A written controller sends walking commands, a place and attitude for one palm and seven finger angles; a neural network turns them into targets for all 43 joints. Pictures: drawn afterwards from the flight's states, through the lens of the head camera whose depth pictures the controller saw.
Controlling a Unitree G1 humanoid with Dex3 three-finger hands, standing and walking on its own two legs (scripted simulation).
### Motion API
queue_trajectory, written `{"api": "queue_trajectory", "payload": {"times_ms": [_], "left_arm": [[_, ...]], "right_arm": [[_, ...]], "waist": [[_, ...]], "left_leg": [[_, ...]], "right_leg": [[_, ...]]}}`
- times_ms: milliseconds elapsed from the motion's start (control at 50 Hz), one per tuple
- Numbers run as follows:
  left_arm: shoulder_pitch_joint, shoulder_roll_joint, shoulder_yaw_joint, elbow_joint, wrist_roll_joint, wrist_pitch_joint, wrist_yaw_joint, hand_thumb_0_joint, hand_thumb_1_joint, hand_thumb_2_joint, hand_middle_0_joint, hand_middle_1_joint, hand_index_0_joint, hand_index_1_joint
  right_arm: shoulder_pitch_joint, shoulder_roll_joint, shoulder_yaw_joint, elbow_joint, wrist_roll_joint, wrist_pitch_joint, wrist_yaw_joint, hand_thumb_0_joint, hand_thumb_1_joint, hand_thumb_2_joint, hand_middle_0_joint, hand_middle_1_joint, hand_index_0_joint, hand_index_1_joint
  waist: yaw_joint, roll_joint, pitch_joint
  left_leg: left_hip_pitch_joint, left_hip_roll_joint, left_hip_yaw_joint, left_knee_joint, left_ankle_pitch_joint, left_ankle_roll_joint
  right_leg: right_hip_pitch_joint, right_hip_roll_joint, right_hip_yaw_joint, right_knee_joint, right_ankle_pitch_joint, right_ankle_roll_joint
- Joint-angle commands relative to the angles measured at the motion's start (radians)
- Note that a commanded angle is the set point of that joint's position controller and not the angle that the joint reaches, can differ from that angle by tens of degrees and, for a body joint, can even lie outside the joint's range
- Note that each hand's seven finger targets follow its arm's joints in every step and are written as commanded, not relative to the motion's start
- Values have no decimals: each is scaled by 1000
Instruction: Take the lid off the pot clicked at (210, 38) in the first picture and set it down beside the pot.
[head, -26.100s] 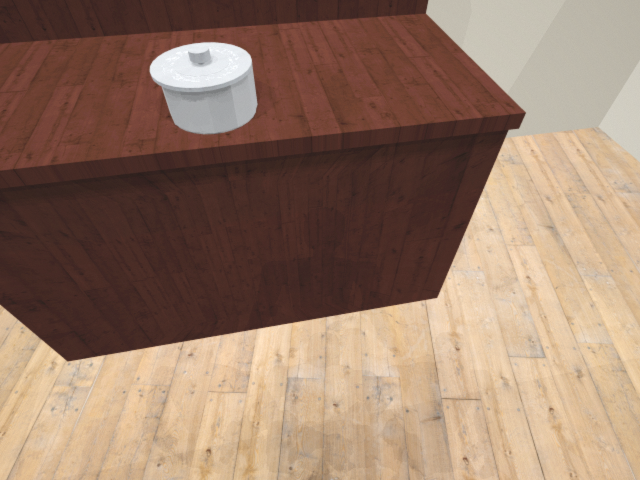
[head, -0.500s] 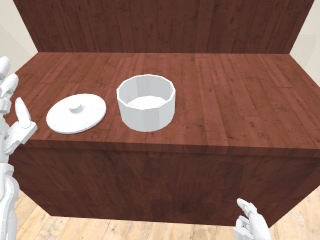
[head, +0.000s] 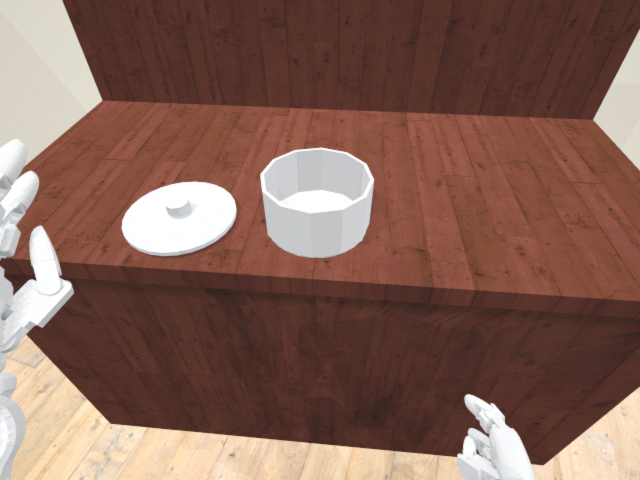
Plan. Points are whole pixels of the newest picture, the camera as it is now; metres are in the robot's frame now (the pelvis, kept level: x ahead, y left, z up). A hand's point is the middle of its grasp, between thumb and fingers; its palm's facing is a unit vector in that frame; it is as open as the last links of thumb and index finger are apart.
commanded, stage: step back with the hand held close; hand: left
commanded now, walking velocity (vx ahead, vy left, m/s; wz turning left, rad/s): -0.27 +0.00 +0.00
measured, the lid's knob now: (177, 205) +0.51 +0.33 +0.05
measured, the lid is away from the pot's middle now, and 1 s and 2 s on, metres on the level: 0.25 0.25 0.25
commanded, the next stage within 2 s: stop stepping back and stand still in 1.14 s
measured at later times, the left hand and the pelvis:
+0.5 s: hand (27, 327) +0.15 +0.25 +0.23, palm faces +0.37 -0.75 -0.54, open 7.4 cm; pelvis -0.05 +0.03 -0.01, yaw -1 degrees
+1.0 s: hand out of the picture +0.06 +0.26 +0.24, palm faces +0.46 -0.76 -0.46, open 7.4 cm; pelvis -0.14 +0.04 -0.03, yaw +0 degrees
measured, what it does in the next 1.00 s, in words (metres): walks backwards: right foot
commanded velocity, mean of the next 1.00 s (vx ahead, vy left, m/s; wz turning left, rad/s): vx -0.30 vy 0.00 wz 0.01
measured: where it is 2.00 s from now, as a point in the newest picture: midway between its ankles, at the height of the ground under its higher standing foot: outside the picture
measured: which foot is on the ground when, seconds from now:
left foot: down 0.00-1.00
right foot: down 0.00-0.84, up 0.86-0.96, down 0.98-1.00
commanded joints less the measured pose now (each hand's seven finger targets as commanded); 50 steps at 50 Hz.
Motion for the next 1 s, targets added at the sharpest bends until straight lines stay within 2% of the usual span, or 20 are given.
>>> {"api": "queue_trajectory", "payload": {"times_ms": [0, 20, 60, 160, 260, 340, 440, 520, 580, 620, 680, 760, 780, 820, 840, 880, 920, 940, 960, 980], "left_arm": [[-298, 393, 258, -347, 18, -108, 34, 0, 900, 900, -200, -300, -200, -300], [-184, 293, 196, -226, 16, -116, 28, 0, 900, 900, -200, -300, -200, -300], [-52, 209, 121, -177, 21, -98, 13, 0, 900, 900, -200, -300, -200, -300], [43, 253, 166, -233, 16, -102, 19, 0, 900, 900, -200, -300, -200, -300], [144, 302, 231, -343, 13, -124, 34, 0, 900, 900, -200, -300, -200, -300], [182, 310, 254, -391, 11, -141, 47, 0, 900, 900, -200, -300, -200, -300], [157, 304, 275, -345, 16, -156, 69, 0, 900, 900, -200, -300, -200, -300], [110, 282, 250, -304, 22, -159, 75, 0, 900, 900, -200, -300, -200, -300], [85, 297, 248, -315, 30, -166, 80, 0, 900, 900, -200, -300, -200, -300], [73, 275, 216, -312, 32, -168, 83, 0, 900, 900, -200, -300, -200, -300], [43, 301, 223, -331, 39, -175, 96, 0, 900, 900, -200, -300, -200, -300], [21, 281, 217, -322, 37, -179, 103, 0, 900, 900, -200, -300, -200, -300], [10, 294, 234, -331, 35, -184, 107, 0, 900, 900, -200, -300, -200, -300], [18, 289, 262, -325, 32, -183, 102, 0, 900, 900, -200, -300, -200, -300], [15, 298, 267, -334, 29, -185, 93, 0, 900, 900, -200, -300, -200, -300], [61, 307, 276, -324, 13, -185, 87, 0, 900, 900, -200, -300, -200, -300], [90, 295, 258, -329, 9, -179, 82, 0, 900, 900, -200, -300, -200, -300], [88, 318, 264, -345, 10, -179, 80, 0, 900, 900, -200, -300, -200, -300], [76, 335, 259, -360, 14, -188, 83, 0, 900, 900, -200, -300, -200, -300], [34, 381, 277, -403, 25, -194, 93, 0, 900, 900, -200, -300, -200, -300]], "right_arm": [[-173, -156, -50, -224, 16, -42, -8, 0, -900, -900, 200, 300, 200, 300], [-152, -137, -51, -198, 6, -29, -12, 0, -900, -900, 200, 300, 200, 300], [-119, -138, -64, -216, 15, -6, 0, 0, -900, -900, 200, 300, 200, 300], [-81, -149, -87, -261, 25, 36, -3, 0, -900, -900, 200, 300, 200, 300], [-61, -150, -97, -297, 27, 53, -1, 0, -900, -900, 200, 300, 200, 300], [-50, -154, -103, -308, 28, 45, 2, 0, -900, -900, 200, 300, 200, 300], [-21, -155, -107, -294, 32, 16, -7, 0, -900, -900, 200, 300, 200, 300], [-10, -154, -111, -283, 35, -1, -11, 0, -900, -900, 200, 300, 200, 300], [-9, -150, -113, -273, 30, -6, -12, 0, -900, -900, 200, 300, 200, 300], [2, -141, -109, -260, 28, -7, -13, 0, -900, -900, 200, 300, 200, 300], [13, -139, -107, -239, 21, -10, -16, 0, -900, -900, 200, 300, 200, 300], [-4, -145, -101, -258, 25, -14, -27, 0, -900, -900, 200, 300, 200, 300], [-15, -150, -99, -264, 21, -15, -30, 0, -900, -900, 200, 300, 200, 300], [-32, -149, -103, -273, 17, -21, -28, 0, -900, -900, 200, 300, 200, 300], [-28, -140, -113, -272, 13, -22, -19, 0, -900, -900, 200, 300, 200, 300], [-23, -133, -120, -276, 19, -24, 1, 0, -900, -900, 200, 300, 200, 300], [-36, -122, -118, -276, 25, -17, 12, 0, -900, -900, 200, 300, 200, 300], [-32, -115, -120, -271, 28, -10, 13, 0, -900, -900, 200, 300, 200, 300], [-15, -103, -118, -259, 26, -3, 12, 0, -900, -900, 200, 300, 200, 300], [12, -105, -118, -220, 13, -2, 16, 0, -900, -900, 200, 300, 200, 300]], "waist": [[-44, 41, -3], [-54, -25, 2], [-69, -69, -35], [-74, -40, -128], [-61, 34, -211], [-63, 113, -203], [-80, 108, -143], [-93, 52, -94], [-94, 18, -84], [-102, -59, -77], [-110, -79, -91], [-110, 19, -52], [-107, 105, -46], [-88, 251, -102], [-84, 239, -141], [-81, 189, -174], [-79, 156, -158], [-87, 53, -146], [-98, -124, -122], [-97, -228, -145]], "left_leg": [[83, 26, -26, -9, -92, 29], [56, 14, -41, 32, -91, 32], [77, 25, -41, 76, -36, 28], [64, 72, -44, 25, 164, 28], [36, 106, -69, 2, 292, 32], [-72, 135, -97, -49, 115, 37], [-243, 148, -129, -100, -241, 41], [-257, 129, -132, -87, -386, 26], [-217, 102, -113, -37, -389, 16], [-135, 67, -86, 77, -299, 4], [-45, 48, -84, 192, -243, -5], [-146, 108, -169, 65, -384, 11], [-219, 145, -217, -47, -466, 19], [-476, 248, -301, -281, -613, 55], [-482, 257, -267, -271, -551, 58], [-412, 237, -209, -216, -442, 60], [-390, 198, -148, -154, -448, 22], [-340, 143, -87, -22, -417, -7], [-224, 45, -28, 272, -317, -46], [-129, -28, -3, 548, -261, -69]], "right_leg": [[-334, -41, 79, -126, 69, -33], [-341, -69, 84, -132, 72, -38], [-369, -96, 86, -114, 103, -40], [-289, -60, 17, 8, 255, -12], [-234, -27, -14, 103, 252, -2], [-210, -12, -24, 158, 137, -2], [-185, -8, -12, 182, 35, -10], [-280, -17, 4, 118, -117, -26], [-367, -36, 33, 46, -226, -43], [-467, -86, 77, -15, -224, -59], [-584, -139, 111, -33, -209, -77], [-566, -65, 38, 81, -277, -50], [-512, -16, 3, 163, -281, -41], [-226, 80, -61, 493, -216, -18], [-194, 85, -56, 576, -233, -18], [-218, 71, -54, 517, -270, -27], [-203, 36, -73, 304, -255, -46], [-278, -38, -5, 149, -263, -73], [-478, -198, 215, -70, -333, -131], [-629, -384, 397, -195, -308, -198]]}}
